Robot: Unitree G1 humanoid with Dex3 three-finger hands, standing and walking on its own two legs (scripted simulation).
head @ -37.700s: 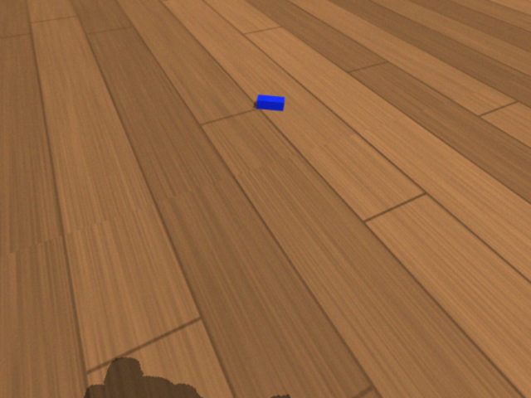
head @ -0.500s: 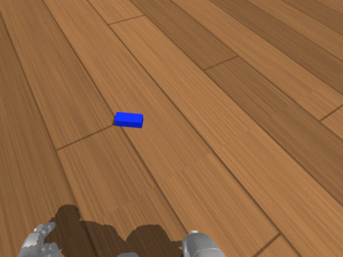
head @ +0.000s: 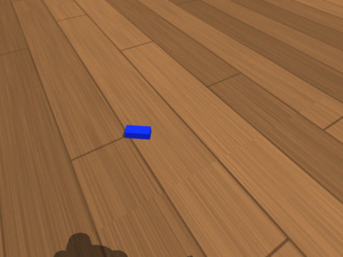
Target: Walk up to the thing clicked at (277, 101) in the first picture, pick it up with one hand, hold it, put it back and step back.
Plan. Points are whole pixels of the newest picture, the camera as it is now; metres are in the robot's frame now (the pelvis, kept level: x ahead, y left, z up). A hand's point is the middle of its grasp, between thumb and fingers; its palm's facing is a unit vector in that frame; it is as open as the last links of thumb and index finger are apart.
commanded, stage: step back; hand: left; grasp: from above
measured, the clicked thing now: (138, 132) +1.06 +0.27 -0.73
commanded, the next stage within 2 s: stand in 0.64 s
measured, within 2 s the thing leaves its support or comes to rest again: neither
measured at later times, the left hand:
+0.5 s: hand out of the picture +0.13 +0.25 -0.14, palm faces +0.03 -0.93 -0.37, open 7.4 cm
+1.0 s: hand out of the picture +0.13 +0.26 -0.13, palm faces +0.01 -0.94 -0.33, open 7.4 cm
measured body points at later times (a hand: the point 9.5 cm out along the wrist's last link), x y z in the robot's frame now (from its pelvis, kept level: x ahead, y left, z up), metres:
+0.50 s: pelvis +0.04 -0.01 +0.00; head +0.06 -0.02 +0.45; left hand +0.13 +0.30 -0.11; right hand +0.12 -0.32 -0.13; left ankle +0.05 +0.13 -0.72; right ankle +0.04 -0.13 -0.73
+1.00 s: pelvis +0.05 +0.00 +0.02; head +0.06 +0.00 +0.47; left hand +0.13 +0.30 -0.11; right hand +0.17 -0.29 -0.11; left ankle +0.05 +0.13 -0.73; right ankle +0.04 -0.13 -0.73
